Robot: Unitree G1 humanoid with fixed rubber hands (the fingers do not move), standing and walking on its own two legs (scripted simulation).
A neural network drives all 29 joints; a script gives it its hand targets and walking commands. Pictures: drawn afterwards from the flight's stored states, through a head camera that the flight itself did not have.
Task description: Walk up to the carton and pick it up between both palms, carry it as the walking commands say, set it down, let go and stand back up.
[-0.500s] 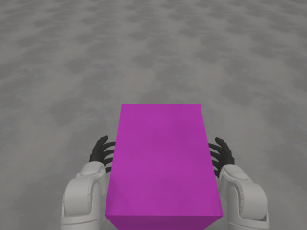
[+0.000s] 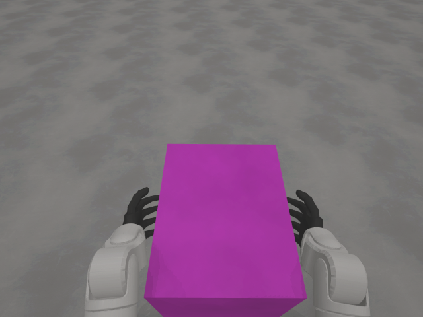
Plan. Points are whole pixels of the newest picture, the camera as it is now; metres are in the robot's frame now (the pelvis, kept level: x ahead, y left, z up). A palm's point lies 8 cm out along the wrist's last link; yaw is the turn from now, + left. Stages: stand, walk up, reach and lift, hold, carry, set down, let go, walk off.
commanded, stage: carry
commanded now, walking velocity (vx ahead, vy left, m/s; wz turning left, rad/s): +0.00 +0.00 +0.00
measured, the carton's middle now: (220, 234) +0.28 +0.00 +0.01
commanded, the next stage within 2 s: none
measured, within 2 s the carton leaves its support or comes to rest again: neither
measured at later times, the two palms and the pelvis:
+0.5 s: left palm (134, 230) +0.25 +0.15 +0.08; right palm (310, 233) +0.25 -0.15 +0.08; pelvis +0.00 +0.00 +0.00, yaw +0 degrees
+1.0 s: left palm (134, 229) +0.25 +0.15 +0.08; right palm (309, 233) +0.25 -0.15 +0.08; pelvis +0.00 +0.00 +0.00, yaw +0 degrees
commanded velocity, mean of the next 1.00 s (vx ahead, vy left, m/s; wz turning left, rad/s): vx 0.00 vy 0.00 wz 0.00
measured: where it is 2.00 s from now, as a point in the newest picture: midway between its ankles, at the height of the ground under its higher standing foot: outside the picture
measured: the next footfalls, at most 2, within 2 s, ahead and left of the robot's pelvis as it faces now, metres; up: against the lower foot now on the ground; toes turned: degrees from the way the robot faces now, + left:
none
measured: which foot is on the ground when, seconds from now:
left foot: down 0.00-1.00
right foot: down 0.00-1.00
